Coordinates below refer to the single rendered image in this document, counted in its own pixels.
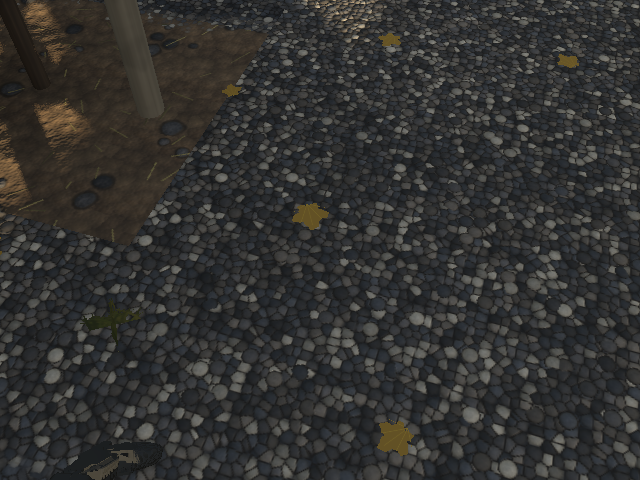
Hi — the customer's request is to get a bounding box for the left robot hand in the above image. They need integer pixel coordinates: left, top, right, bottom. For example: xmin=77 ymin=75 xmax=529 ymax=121
xmin=50 ymin=441 xmax=163 ymax=480

